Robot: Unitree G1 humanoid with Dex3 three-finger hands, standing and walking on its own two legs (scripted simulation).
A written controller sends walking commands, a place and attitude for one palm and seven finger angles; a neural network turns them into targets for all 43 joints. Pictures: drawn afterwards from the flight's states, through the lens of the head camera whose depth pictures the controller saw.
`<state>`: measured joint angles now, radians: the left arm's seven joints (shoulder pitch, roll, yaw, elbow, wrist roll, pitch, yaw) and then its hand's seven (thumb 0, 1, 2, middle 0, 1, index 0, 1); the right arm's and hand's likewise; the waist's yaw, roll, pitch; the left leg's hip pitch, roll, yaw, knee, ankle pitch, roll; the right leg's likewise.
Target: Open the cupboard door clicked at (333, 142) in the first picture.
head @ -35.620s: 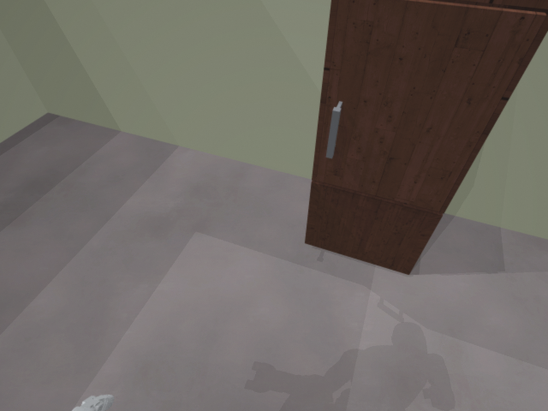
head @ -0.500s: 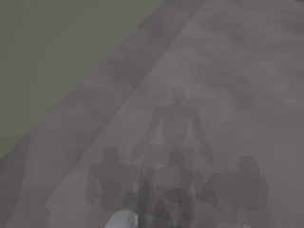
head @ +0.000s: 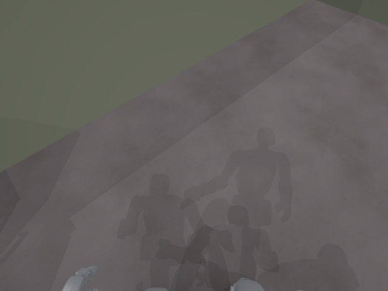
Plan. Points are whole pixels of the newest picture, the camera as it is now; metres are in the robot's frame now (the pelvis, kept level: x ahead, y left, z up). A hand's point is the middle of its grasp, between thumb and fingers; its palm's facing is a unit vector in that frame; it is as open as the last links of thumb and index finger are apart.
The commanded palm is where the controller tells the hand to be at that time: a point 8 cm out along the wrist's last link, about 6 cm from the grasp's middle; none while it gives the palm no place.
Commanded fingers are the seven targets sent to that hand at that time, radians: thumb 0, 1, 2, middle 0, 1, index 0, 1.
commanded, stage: turn to face it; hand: left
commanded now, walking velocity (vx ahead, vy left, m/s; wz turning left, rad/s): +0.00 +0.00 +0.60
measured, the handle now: out of the picture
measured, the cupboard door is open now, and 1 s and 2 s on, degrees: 42 42 42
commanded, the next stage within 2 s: none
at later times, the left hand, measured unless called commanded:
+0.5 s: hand out of the picture -0.01 +0.17 -0.18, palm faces +0.36 -0.90 -0.24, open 7.4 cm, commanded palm none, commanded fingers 0.00 0.90 0.90 -0.20 -0.30 -0.20 -0.30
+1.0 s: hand out of the picture +0.02 +0.10 -0.14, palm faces +0.56 -0.78 -0.30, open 7.4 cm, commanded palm none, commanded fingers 0.00 0.90 0.90 -0.20 -0.30 -0.20 -0.30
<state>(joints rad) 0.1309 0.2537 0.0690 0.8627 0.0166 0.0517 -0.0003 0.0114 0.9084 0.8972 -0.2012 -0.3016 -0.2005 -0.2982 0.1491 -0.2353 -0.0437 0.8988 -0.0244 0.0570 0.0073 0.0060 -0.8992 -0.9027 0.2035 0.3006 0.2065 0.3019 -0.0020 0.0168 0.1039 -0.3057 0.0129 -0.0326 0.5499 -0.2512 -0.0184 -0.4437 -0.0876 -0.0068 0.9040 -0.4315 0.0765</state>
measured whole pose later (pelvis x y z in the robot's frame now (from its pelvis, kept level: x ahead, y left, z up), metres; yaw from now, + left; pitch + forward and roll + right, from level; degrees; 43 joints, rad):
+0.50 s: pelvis +0.01 -0.05 -0.01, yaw +20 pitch +1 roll +2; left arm 0.23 0.23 0.06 0.91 0.01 0.04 0.01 0.01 0.91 0.90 -0.21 -0.30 -0.21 -0.30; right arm 0.10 -0.24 -0.06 0.88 -0.01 0.04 0.02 0.01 -0.90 -0.90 0.20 0.30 0.20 0.30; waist 0.00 -0.06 0.12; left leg -0.31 -0.01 0.10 0.62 -0.30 0.00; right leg -0.32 -0.17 -0.22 0.83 -0.50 0.04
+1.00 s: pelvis +0.06 -0.11 +0.01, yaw +36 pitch +0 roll +3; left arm 0.20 0.18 0.03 0.87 0.02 0.01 0.02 0.01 0.91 0.90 -0.20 -0.30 -0.20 -0.30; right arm 0.14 -0.27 -0.08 0.93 -0.02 0.09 0.02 0.01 -0.90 -0.90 0.20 0.30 0.20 0.30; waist -0.03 0.03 0.11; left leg -0.51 0.00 0.00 1.15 -0.44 -0.07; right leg -0.22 -0.09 -0.14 0.54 -0.33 -0.03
